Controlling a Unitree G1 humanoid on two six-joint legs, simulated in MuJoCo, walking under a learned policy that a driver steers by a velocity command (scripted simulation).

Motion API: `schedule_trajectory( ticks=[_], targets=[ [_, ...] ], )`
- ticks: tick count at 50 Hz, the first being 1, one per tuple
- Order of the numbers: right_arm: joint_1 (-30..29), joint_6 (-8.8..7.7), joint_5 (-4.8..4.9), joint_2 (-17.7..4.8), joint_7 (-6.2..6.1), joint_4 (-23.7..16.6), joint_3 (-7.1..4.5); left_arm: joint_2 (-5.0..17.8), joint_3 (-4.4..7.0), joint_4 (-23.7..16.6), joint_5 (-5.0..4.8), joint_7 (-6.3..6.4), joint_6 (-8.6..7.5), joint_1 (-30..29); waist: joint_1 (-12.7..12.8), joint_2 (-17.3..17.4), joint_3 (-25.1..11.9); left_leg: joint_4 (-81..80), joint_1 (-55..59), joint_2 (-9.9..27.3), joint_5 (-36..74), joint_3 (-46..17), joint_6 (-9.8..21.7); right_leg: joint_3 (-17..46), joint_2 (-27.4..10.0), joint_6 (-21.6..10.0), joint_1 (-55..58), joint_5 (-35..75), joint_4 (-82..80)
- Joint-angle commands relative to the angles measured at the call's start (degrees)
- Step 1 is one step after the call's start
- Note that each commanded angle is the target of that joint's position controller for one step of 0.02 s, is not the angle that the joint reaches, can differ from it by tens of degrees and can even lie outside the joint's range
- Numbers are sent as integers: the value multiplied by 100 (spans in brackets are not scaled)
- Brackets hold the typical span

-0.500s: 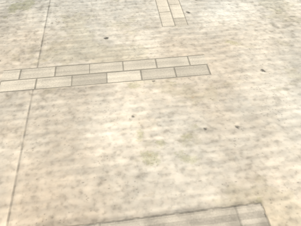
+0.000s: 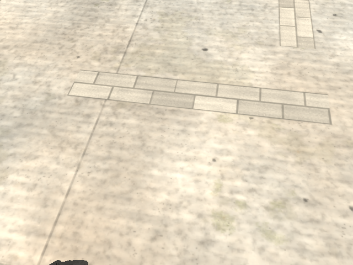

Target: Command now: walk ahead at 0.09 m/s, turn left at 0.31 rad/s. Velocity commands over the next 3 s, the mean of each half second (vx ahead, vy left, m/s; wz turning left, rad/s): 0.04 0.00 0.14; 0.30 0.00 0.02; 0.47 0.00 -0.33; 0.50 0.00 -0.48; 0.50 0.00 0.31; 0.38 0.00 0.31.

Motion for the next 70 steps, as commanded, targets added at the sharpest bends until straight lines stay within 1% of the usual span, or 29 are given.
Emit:
schedule_trajectory(
  ticks=[1,5,8,9,10,11,13,15,18,20,22,25,29,35,37,38,39,40,43,45,47,52,55,56,57,58,60,63,70],
  targets=[
    [569,-34,-44,47,-4,-274,36,812,220,-293,-8,-15,26,-198,-226,-877,-993,-933,430,165,275,249,-31,815,-1124,-1247,795,2234,-777],
    [298,-53,-87,-42,64,-310,78,886,246,-164,-114,-16,104,-17,-61,-1095,-1198,-2470,1253,261,928,341,92,837,-1274,-1300,833,1277,-769],
    [397,-19,-173,-49,136,-280,51,730,176,-39,-178,-31,155,240,-181,-1004,-946,-4039,2294,48,1682,590,416,710,-1017,-823,288,-561,-499],
    [389,-13,-272,-231,133,-397,34,571,122,25,-141,-44,141,450,-130,-644,-823,-4388,2619,469,1819,15,632,557,-783,-381,-117,-1352,-158],
    [357,3,-328,-674,85,-536,-25,321,55,-30,20,-84,102,659,153,718,-818,-4693,2811,1598,2468,-1217,1037,-137,-152,131,-669,-2194,1103],
    [184,-27,-412,-628,130,-518,-13,538,124,-170,-71,-35,68,381,-46,1648,-627,-5456,1581,2207,1779,-1914,1716,-47,-115,231,-454,-2504,1344],
    [-475,-184,-375,-231,121,-566,86,805,230,-36,-126,16,132,280,107,1124,-152,-5489,1042,1581,903,-1383,1441,138,-273,275,-8,-1805,1742],
    [-660,-255,-260,-120,101,-535,119,639,217,163,-23,32,198,553,184,929,-213,-5212,1065,1310,1626,-944,1245,107,-291,359,359,-1519,1746],
    [-469,-260,-164,125,117,-407,186,370,115,236,-64,-25,139,708,258,659,-467,-4622,1530,1016,2602,-589,1124,-67,-219,393,955,-798,544],
    [-105,-295,-154,185,132,-299,182,576,122,196,-12,-49,113,696,103,382,-569,-4345,1648,785,2100,-560,850,194,-420,332,1312,396,171],
    [163,-313,-202,42,154,-306,127,878,228,290,-111,-57,123,688,-115,-417,-395,-4308,1553,431,1734,-228,663,145,-362,72,1037,-178,345],
    [-259,-222,-169,104,94,-366,108,551,131,315,-49,-49,101,608,40,-299,-208,-4194,1581,426,1576,-120,645,150,-305,115,798,-548,92],
    [98,-178,-83,-112,85,-267,-13,647,176,363,-140,19,61,818,-9,70,160,-4523,1216,452,-1242,-354,939,-118,-54,-77,276,-2833,416],
    [208,-440,6,-220,156,-144,-41,431,159,382,-273,-141,-304,1066,183,769,281,-5074,1019,1266,-1710,-1590,1401,-276,-13,-458,444,-2075,1121],
    [-278,-492,61,58,180,-352,51,638,209,581,-249,-164,-361,1681,458,32,407,-3913,158,521,-951,-418,904,605,-413,-776,1219,-2880,75],
    [-463,-602,119,259,177,-502,91,1016,300,706,-242,-173,-381,2145,509,-1097,399,-2410,-593,-42,-62,497,553,2058,-1093,-1161,1865,-3408,-775],
    [-695,-711,174,65,169,-666,51,1306,362,691,-205,-208,-391,2421,664,-1791,471,-1431,-1530,-69,-214,414,500,3775,-2002,-1719,2427,-3051,-1496],
    [-839,-766,172,-124,167,-674,-4,1225,336,665,-150,-192,-411,2467,696,-1336,537,-548,-2257,222,-440,35,564,4126,-2294,-1861,2766,-2536,-1486],
    [-565,-773,10,18,234,-515,33,963,224,505,-170,-171,-352,2002,367,-560,201,-313,-2397,675,764,2,703,2771,-1875,-1409,2874,-1293,-1315],
    [-626,-741,-11,125,318,-501,77,727,138,493,-174,-152,-242,1781,291,-660,236,-1307,-1557,675,1360,279,591,1689,-1394,-1126,2249,-611,-1579],
    [-892,-727,-31,323,389,-533,165,814,154,545,-213,-114,-193,1790,363,-720,228,-2349,-642,478,1985,559,487,920,-1036,-952,1770,-198,-1639],
    [-1169,-715,72,-18,452,-684,109,1254,277,661,-351,-119,-207,1923,327,-836,242,-3673,495,302,2372,548,556,923,-1368,-898,1720,-141,-1578],
    [189,-722,6,-505,350,-354,-162,1187,256,622,-313,-132,-187,1700,-483,-610,-445,-3969,2525,119,2273,611,850,560,-973,-572,1357,1600,93],
    [1245,-711,-89,-916,262,-222,-281,831,130,446,-180,-144,-202,1600,-927,66,-1280,-3971,4114,1188,1971,-520,1180,253,-577,-309,298,517,1957],
    [1578,-687,-228,-1352,268,-170,-308,197,-30,320,-274,-118,-305,2224,-587,1777,-2018,-4982,5344,2553,543,-3264,1914,215,260,8,-1405,-2568,4012],
    [1485,-707,-161,-921,279,-159,-213,770,113,423,-426,-120,-365,2145,-676,1436,-1790,-5573,4993,2580,-489,-3985,1973,776,73,5,-2014,-2489,4881],
    [710,-741,-86,-447,270,-144,-40,1022,201,230,-392,-112,-344,1305,-436,550,-641,-5615,3605,2233,176,-2331,1606,523,-469,-97,-2158,-1473,4898],
    [109,-846,-188,-123,301,-40,20,811,242,283,-335,-131,-157,1409,44,595,-303,-6040,2444,1709,1458,-919,1403,602,-764,-103,-1420,-788,4369],
    [312,-871,-196,-379,178,375,-92,627,216,62,-274,-201,-25,711,38,136,108,-6316,2552,1662,2846,548,1397,677,-672,78,-1940,600,3009]
  ],
)
Next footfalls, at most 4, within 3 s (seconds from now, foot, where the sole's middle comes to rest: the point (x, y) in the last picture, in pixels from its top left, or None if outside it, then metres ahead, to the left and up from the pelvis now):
0.18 left None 0.07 0.14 -0.77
1.12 left None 0.33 0.17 -0.77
1.66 right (219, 225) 0.60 -0.12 -0.77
2.20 left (196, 148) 0.96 -0.04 -0.77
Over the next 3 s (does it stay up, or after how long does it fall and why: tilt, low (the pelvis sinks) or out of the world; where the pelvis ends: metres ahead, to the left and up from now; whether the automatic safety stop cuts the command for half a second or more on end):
stays up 1.16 -0.18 0.01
